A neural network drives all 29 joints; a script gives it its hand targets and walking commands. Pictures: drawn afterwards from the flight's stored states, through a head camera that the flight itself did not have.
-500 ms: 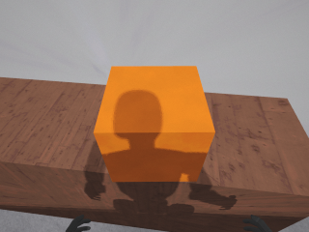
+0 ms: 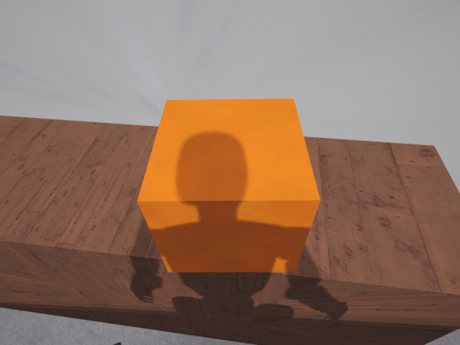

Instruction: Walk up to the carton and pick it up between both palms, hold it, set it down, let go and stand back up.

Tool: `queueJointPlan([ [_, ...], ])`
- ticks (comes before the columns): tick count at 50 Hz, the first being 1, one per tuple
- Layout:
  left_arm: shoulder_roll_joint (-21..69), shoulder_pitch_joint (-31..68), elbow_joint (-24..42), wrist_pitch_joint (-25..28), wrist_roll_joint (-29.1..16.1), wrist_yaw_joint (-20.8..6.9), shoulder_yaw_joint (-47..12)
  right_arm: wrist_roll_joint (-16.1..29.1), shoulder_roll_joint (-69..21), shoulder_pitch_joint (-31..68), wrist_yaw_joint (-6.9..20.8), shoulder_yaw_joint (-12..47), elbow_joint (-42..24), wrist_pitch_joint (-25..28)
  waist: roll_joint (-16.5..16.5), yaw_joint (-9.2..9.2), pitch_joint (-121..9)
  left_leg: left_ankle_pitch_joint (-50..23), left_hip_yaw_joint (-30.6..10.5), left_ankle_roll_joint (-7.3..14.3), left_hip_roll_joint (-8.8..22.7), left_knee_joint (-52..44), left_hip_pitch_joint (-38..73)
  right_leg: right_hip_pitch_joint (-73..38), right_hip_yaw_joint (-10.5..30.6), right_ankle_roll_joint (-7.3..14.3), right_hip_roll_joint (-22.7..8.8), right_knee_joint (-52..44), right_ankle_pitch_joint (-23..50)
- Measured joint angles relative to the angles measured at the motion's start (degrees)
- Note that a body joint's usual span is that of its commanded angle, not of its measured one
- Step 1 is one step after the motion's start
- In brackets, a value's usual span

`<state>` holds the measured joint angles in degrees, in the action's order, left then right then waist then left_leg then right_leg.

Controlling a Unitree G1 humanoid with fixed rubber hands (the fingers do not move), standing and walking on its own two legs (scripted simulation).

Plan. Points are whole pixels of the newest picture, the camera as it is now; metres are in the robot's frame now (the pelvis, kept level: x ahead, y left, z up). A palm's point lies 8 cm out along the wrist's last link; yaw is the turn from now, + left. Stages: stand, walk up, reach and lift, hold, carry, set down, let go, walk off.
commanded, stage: walk up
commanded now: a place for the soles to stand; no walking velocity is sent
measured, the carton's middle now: (230, 186) +0.43 +0.02 +0.02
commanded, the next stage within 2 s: reach and lift in 0.86 s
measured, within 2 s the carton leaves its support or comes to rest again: neither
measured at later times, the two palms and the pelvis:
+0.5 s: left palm out of the picture +0.11 +0.28 -0.09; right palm out of the picture +0.11 -0.24 -0.10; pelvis +0.00 +0.02 +0.00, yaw +1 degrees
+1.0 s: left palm out of the picture +0.11 +0.28 -0.11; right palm out of the picture +0.14 -0.24 -0.12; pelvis -0.01 +0.01 -0.02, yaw +1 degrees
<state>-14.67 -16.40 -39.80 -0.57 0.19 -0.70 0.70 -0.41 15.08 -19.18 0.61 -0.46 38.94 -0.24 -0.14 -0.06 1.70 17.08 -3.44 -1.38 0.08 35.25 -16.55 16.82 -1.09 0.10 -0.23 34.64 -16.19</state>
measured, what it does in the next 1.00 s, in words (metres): stands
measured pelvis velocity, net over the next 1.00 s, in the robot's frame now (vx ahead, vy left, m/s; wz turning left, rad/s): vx -0.01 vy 0.01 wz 0.02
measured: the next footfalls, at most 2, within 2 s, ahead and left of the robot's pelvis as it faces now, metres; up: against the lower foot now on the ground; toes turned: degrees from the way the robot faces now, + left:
none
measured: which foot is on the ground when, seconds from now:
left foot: down 0.00-1.00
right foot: down 0.00-1.00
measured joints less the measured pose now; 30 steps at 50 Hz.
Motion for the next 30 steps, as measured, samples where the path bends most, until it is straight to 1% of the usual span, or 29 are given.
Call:
queueJointPlan([
  [8,-0.31,1.71,1.57,0.33,0.14,0.68,-0.27,-0.04,0.95,2.06,0.0,-0.09,-0.42,-0.91,0.09,-0.27,0.69,0.55,-0.28,0.37,-0.58,0.87,-0.3,0.08,-0.2,-0.38,-0.55,0.8,-0.72],
  [16,-1.22,3.02,2.64,-0.12,0.1,0.92,-0.04,0.11,1.45,3.77,0.35,-0.32,-0.73,-1.39,0.18,-0.14,1.07,0.62,-0.3,1.04,-1.44,1.62,-0.55,0.15,-0.16,-1.09,-1.39,1.51,-0.95],
  [30,-1.27,0.87,1.95,0.05,0.22,0.89,0.07,0.33,0.5,4.19,0.87,-0.19,-0.49,-1.53,-0.01,0.23,0.74,-0.09,-0.89,1.65,-2.23,1.39,-0.92,-0.12,-0.58,-1.76,-2.12,0.65,-0.27],
])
